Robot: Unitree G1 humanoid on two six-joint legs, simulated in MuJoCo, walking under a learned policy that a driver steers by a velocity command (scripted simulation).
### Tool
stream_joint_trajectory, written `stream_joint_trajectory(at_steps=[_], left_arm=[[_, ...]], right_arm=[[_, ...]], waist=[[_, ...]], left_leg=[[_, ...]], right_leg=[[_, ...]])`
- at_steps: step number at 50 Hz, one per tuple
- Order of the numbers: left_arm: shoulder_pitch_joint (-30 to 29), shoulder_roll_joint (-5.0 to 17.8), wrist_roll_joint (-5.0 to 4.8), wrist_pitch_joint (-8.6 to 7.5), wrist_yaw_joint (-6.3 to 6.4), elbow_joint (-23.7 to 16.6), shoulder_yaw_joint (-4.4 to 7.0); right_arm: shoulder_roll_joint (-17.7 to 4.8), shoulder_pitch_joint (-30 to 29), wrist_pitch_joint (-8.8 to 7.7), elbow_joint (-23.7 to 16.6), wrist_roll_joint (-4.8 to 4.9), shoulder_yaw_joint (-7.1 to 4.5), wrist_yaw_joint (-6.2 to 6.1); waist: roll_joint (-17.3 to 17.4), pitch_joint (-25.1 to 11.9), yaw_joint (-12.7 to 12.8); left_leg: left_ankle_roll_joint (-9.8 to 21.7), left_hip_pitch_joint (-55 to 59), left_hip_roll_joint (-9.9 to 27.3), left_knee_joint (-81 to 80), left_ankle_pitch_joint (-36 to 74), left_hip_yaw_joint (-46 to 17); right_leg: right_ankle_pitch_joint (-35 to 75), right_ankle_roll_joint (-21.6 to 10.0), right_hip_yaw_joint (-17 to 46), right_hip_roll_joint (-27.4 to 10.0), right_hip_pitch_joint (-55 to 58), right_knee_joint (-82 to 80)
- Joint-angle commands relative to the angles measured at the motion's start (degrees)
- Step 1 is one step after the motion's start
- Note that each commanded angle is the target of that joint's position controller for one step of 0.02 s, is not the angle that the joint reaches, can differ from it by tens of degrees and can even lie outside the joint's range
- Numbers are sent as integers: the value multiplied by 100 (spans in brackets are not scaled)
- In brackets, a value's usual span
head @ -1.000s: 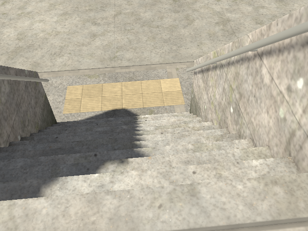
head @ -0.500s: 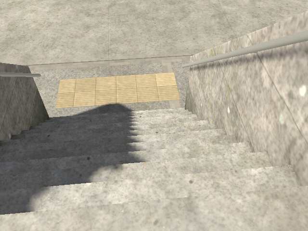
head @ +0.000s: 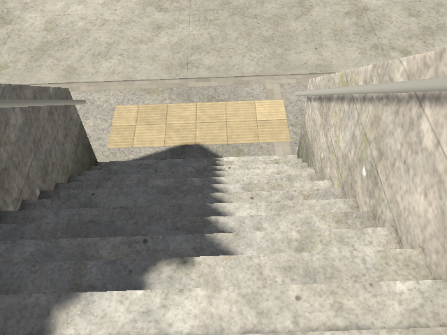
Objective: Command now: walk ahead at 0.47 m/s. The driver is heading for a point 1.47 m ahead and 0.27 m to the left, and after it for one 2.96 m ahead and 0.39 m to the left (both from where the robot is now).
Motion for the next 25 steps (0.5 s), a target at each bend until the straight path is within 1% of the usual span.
stream_joint_trajectory(at_steps=[1, 2, 3, 4, 5, 6, 7, 8, 9, 10, 11, 12, 13, 14, 15, 16, 17, 18, 19, 20, 21, 22, 23, 24, 25], left_arm=[[360, 794, -9, -22, 44, -100, 110], [279, 855, 5, -15, 61, -121, 118], [137, 931, 12, -14, 82, -162, 130], [63, 1022, 4, -9, 103, -167, 158], [-86, 1155, -37, 26, 110, -223, 189], [-185, 1123, -86, 53, 87, -302, 173], [94, 716, -91, 60, 70, -391, 119], [684, 506, -229, 54, -13, -409, 158], [29, 852, -140, 55, 3, -544, 237], [-537, 926, -111, 24, -19, -726, 266], [-673, 875, -123, 21, -33, -757, 292], [-663, 778, -51, 121, -48, -739, 305], [-423, 638, -11, 247, -72, -723, 295], [-452, 578, -14, 345, -69, -728, 294], [-566, 597, -18, 424, -61, -765, 311], [-728, 592, -12, 480, -64, -813, 312], [-1051, 642, 11, 500, -77, -971, 310], [-1511, 664, 18, 499, -75, -1188, 297], [-1889, 613, 23, 474, -91, -1334, 260], [-2176, 597, 47, 473, -155, -1418, 234], [-2192, 532, 20, 472, -177, -1434, 196], [-1963, 524, 44, 532, -182, -1308, 165], [-1912, 556, 7, 553, -166, -1317, 156], [-2043, 624, -14, 566, -132, -1371, 145], [-1496, 852, 21, 567, -110, -1082, 235]], right_arm=[[-188, -774, -83, -606, 29, 25, -9], [-226, -667, -90, -613, 40, 12, -35], [-285, -378, -100, -556, 39, -20, -81], [-391, 202, -132, -397, 50, -81, -133], [-569, 1071, -224, -140, 66, -174, -144], [-787, 1848, -292, 74, 27, -267, -165], [-1327, 2765, -325, 183, -100, -376, -227], [-1507, 2644, -225, 231, 48, -409, -194], [-1233, 1921, -157, 122, 142, -372, -203], [-806, 1467, -167, 26, 97, -259, -199], [-560, 1307, -222, 36, 17, -185, -181], [-359, 1278, -275, 58, 29, -113, -193], [-306, 1407, -327, 135, 19, -79, -205], [-270, 1620, -399, 214, 26, -63, -193], [-347, 1796, -452, 270, 62, -66, -194], [-425, 1869, -476, 272, 88, -75, -202], [-454, 1974, -483, 296, 130, -62, -222], [-474, 1873, -484, 243, 209, -38, -246], [-480, 1904, -481, 244, 222, -18, -253], [-505, 1999, -464, 260, 220, 12, -278], [-610, 2122, -444, 273, 214, 0, -297], [-654, 2315, -386, 356, 146, -15, -298], [-637, 2429, -340, 370, 150, 3, -303], [-570, 2503, -291, 380, 155, 31, -312], [-689, 2608, -273, 389, 27, 3, -324]], waist=[[-805, 740, -34], [-811, 682, -120], [-806, 514, -294], [-788, 191, -546], [-610, -290, -922], [-510, -798, -1239], [251, -1623, -1295], [1090, -2200, -956], [355, -1161, -789], [174, -416, -728], [-126, -91, -513], [-144, 35, -310], [190, -35, -144], [163, 48, -110], [178, 134, -72], [153, 177, -45], [191, 294, -77], [207, 436, -65], [248, 490, -120], [245, 444, -207], [301, 284, -227], [389, 77, -237], [355, 28, -226], [291, 109, -289], [418, -137, -242]], left_leg=[[200, 49, -235, -622, 1, 318], [313, 320, -309, -767, -94, 330], [436, 776, -445, -884, -282, 362], [537, 1455, -627, -933, -422, 390], [648, 2484, -771, -1291, -146, 372], [776, 3771, -320, -1524, -93, -97], [1049, 5029, 1362, -1519, -289, -2005], [1777, 5750, 2157, -2640, -833, -4559], [1547, 4898, 1875, -2867, -1731, -3780], [1409, 4021, 1664, -2991, -1400, -3027], [1229, 3369, 1405, -3112, -690, -2452], [954, 2851, 1058, -3162, -140, -1866], [929, 2614, 1022, -3163, 193, -1604], [900, 2513, 929, -3150, 585, -1476], [896, 2429, 838, -3169, 842, -1304], [857, 2412, 741, -3221, 819, -1156], [794, 2402, 683, -3304, 968, -995], [729, 2126, 497, -3413, 1222, -703], [671, 1977, 370, -3401, 1410, -544], [550, 2054, 324, -3273, 2137, -461], [496, 2264, 343, -3161, 2555, -391], [438, 2348, 430, -2948, 3299, -299], [401, 2514, 467, -2847, 3375, -268], [401, 2646, 512, -2828, 3282, -298], [476, 2986, 690, -2325, 3547, -372]], right_leg=[[3350, -773, 571, -1458, -367, 21], [3895, -737, 524, -1516, -285, 199], [4781, -672, 442, -1524, -217, 582], [5585, -588, 364, -1502, -156, 1234], [5754, -441, 268, -1374, -270, 2205], [4659, -282, 134, -1137, -1036, 3483], [924, -226, -129, -501, -2134, 5668], [-1344, -108, 609, 346, -3627, 7129], [-743, -194, 840, -178, -4203, 7243], [-378, -217, 667, -334, -4256, 7113], [-111, -236, 687, -500, -4011, 6758], [15, -226, 696, -660, -3626, 6378], [23, -166, 653, -684, -3346, 6108], [3, -102, 623, -692, -3281, 5937], [100, -45, 570, -671, -3342, 5733], [288, -3, 511, -685, -3450, 5482], [593, 20, 481, -747, -3622, 5118], [1017, 56, 382, -763, -3468, 4366], [1342, 74, 210, -657, -3254, 3811], [1601, 67, 58, -505, -3121, 3569], [1671, 77, 17, -442, -3027, 3299], [1669, 96, -142, -335, -2759, 3704], [1572, 92, -77, -374, -2791, 3707], [1429, 78, -72, -378, -2860, 3607], [1969, -74, -48, -371, -2897, 4472]])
